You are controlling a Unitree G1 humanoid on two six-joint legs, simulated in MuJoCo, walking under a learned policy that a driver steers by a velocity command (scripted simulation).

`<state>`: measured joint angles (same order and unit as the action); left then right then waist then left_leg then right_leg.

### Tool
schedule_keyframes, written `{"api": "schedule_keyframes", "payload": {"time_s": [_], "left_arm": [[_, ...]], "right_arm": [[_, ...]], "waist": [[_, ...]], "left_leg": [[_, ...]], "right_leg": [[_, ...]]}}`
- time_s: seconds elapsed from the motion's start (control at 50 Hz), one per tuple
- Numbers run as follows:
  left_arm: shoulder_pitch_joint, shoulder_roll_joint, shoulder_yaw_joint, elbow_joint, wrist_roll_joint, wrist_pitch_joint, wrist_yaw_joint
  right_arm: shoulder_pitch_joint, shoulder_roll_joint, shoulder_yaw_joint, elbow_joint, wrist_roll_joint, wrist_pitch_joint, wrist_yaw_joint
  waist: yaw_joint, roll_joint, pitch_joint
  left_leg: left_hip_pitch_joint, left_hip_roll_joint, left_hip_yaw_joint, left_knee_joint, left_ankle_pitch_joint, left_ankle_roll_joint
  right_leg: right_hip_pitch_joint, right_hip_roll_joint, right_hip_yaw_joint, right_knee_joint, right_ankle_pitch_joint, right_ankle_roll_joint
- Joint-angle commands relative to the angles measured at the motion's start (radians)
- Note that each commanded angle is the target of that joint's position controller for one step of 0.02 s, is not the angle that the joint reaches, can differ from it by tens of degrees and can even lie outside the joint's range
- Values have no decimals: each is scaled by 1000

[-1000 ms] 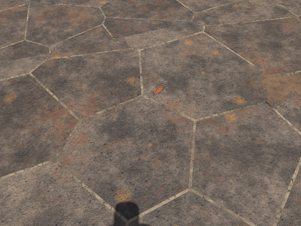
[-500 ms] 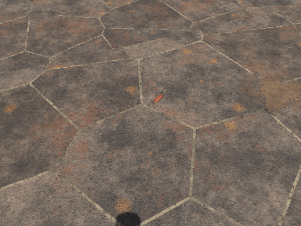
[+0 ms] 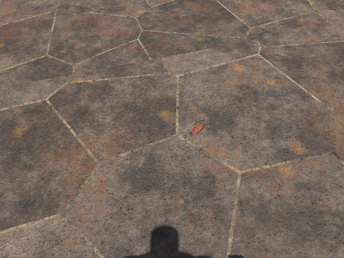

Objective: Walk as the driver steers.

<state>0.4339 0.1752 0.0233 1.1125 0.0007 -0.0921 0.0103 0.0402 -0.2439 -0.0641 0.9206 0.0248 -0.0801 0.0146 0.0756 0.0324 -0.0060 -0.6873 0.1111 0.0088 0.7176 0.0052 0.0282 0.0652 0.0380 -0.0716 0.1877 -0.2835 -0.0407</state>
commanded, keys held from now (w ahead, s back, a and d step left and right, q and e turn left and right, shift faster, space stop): w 1.00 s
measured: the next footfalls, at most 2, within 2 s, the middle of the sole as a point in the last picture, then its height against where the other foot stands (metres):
left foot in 0.16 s outside the picture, level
right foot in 0.70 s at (222, 234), level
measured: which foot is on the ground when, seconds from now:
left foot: up 0.00-0.14, down 0.16-0.72, up 0.74-1.00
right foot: down 0.00-0.18, up 0.20-0.68, down 0.70-1.00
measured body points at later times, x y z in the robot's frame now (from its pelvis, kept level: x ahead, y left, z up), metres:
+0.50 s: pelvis +0.29 +0.05 +0.01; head +0.31 +0.06 +0.46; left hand +0.46 +0.31 -0.11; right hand +0.28 -0.21 -0.14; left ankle +0.26 +0.14 -0.74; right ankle +0.46 -0.13 -0.67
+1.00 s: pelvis +0.58 -0.02 +0.01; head +0.60 -0.03 +0.46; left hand +0.59 +0.24 -0.13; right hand +0.72 -0.29 -0.12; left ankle +0.70 +0.16 -0.67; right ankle +0.57 -0.10 -0.74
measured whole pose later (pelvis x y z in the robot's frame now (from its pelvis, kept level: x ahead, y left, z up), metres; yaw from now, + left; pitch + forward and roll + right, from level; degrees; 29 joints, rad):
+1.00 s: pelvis +0.58 -0.02 +0.01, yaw +0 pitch +1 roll -1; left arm 0.33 0.22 0.06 1.01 0.00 -0.10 -0.01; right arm 0.12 -0.27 -0.08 0.92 0.01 -0.07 -0.01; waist 0.05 0.04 0.00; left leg -0.68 0.14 -0.04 0.93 -0.11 0.03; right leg -0.12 0.06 -0.07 0.25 -0.16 -0.07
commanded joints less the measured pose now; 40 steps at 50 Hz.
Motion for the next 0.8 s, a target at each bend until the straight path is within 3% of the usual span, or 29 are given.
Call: {"api": "schedule_keyframes", "payload": {"time_s": [0.02, 0.06, 0.1, 0.12, 0.14, 0.16, 0.18, 0.2, 0.22, 0.24, 0.26, 0.3, 0.34, 0.4, 0.5, 0.6, 0.66, 0.68, 0.7, 0.72, 0.74, 0.76, 0.78, 0.8], "left_arm": [[48, 178, 36, -28, -12, -3, 10], [53, 182, 42, -25, -16, 4, 11], [29, 204, 52, -34, -14, 12, 12], [14, 219, 58, -40, -11, 18, 12], [-5, 213, 55, -47, -7, 26, 12], [-16, 191, 43, -68, 1, 28, 9], [112, 51, 6, -84, -4, 8, -5], [71, 78, 10, -72, -24, -26, -13], [-38, 154, 32, -115, -52, -44, -16], [-108, 174, 35, -137, -54, -50, -9], [-138, 174, 45, -141, -40, -46, 2], [-87, 136, 51, -132, -27, -13, 10], [-89, 112, 51, -140, -24, 8, 13], [-219, 138, 58, -191, -9, 14, 15], [-395, 116, 49, -241, -12, 1, -4], [-520, 121, 37, -290, -23, -7, -33], [-471, 162, 49, -294, -25, -17, -46], [-383, 189, 64, -272, -23, -19, -46], [-210, 237, 91, -216, -20, -19, -40], [-22, 321, 114, -178, -7, -17, -31], [26, 370, 121, -154, -7, -13, -40], [5, 270, 91, -165, -12, -17, -42], [-84, 227, 78, -184, -14, -21, -38], [-171, 204, 68, -206, -7, -22, -38]], "right_arm": [[-166, -24, 10, -93, 5, -14, 18], [-191, -36, 10, -112, 7, -20, 31], [-144, -73, -4, -112, 6, -26, 38], [-66, -105, -19, -95, 5, -26, 36], [102, -146, -44, -45, 7, -24, 30], [290, -200, -65, 2, 0, -20, 21], [416, -291, -84, 34, -24, -16, 18], [402, -220, -57, 35, -23, -15, 19], [301, -169, -41, 26, -12, -21, 19], [202, -127, -26, 1, -11, -27, 20], [137, -95, -17, -5, -22, -33, 24], [105, -53, -4, 7, -37, -41, 33], [139, -74, -6, 26, -32, -41, 24], [202, -121, -14, 41, -31, -40, -3], [290, -136, -15, 55, -17, -28, -23], [374, -149, -24, 90, -7, -9, -26], [352, -170, -35, 89, -5, 7, -30], [326, -173, -36, 82, -4, 12, -30], [316, -148, -26, 74, -7, 17, -30], [337, -110, -8, 49, -26, 17, -30], [457, 27, 28, 49, -22, -8, -17], [384, -81, 5, 53, 2, -32, -13], [287, -130, -8, 21, 23, -47, -11], [236, -131, -8, 10, 19, -50, -18]], "waist": [[-2, -93, 155], [-13, -99, 156], [-60, -126, 102], [-106, -153, 39], [-192, -157, -57], [-265, -123, -180], [-200, 146, -365], [-210, 173, -411], [-189, 146, -242], [-158, 56, -141], [-119, -5, -79], [-56, 34, -45], [-41, 41, -7], [-62, 16, 42], [-113, 19, 65], [-149, 23, 100], [-99, 51, 66], [-46, 59, 13], [29, 41, -91], [75, -88, -251], [-1, -357, -360], [34, -248, -329], [22, -201, -199], [-10, -108, -128]], "left_leg": [[-7, -32, 30, -113, 55, 10], [-5, -38, 24, -159, 20, 35], [103, -75, 44, -182, -43, 66], [221, -111, 69, -174, -73, 85], [434, -148, 93, -178, -76, 112], [752, -40, -32, -140, -88, 161], [1119, 239, -558, -250, -354, 331], [1124, 281, -804, -428, -408, 330], [995, 245, -646, -440, -385, 270], [819, 213, -489, -455, -278, 236], [658, 178, -380, -483, -186, 215], [492, 120, -258, -537, -137, 198], [430, 106, -199, -585, -123, 214], [456, 110, -167, -624, -94, 223], [526, 74, -74, -625, -48, 178], [681, 130, -66, -562, -35, 167], [751, 162, -72, -468, 137, 139], [748, 140, -46, -364, 314, 121], [688, 83, -3, -161, 404, 94], [474, 17, 50, 175, 136, 55], [78, -179, 3, 498, -527, -3], [-35, -133, -134, 619, -575, 21], [-99, -82, -116, 632, -486, 42], [-60, -26, -88, 592, -388, 45]], "right_leg": [[-87, -266, 110, -92, 309, -140], [-11, -293, 101, -54, 374, -130], [44, -307, 86, 37, 616, -110], [57, -303, 73, 135, 810, -98], [16, -263, 39, 328, 925, -74], [-196, -221, 20, 606, 744, -41], [-592, -26, 28, 1037, 155, 28], [-707, 14, 203, 1194, -257, 8], [-806, -48, 197, 1249, -219, -11], [-791, -107, 165, 1212, -124, -22], [-739, -150, 149, 1143, -49, -24], [-620, -196, 155, 1057, 6, -30], [-621, -210, 140, 985, 21, -19], [-745, -222, 133, 820, 163, 19], [-738, -170, 83, 507, 391, 35], [-750, -139, 74, 365, 336, 16], [-650, -107, 55, 322, 222, -26], [-521, -72, 24, 306, 207, -46], [-288, -49, 11, 308, 217, -75], [26, -243, 239, 329, 218, -142], [328, -438, 732, 181, 0, -295], [308, -413, 782, 112, -97, -255], [189, -387, 631, 106, -43, -211], [39, -356, 512, 84, 77, -193]]}}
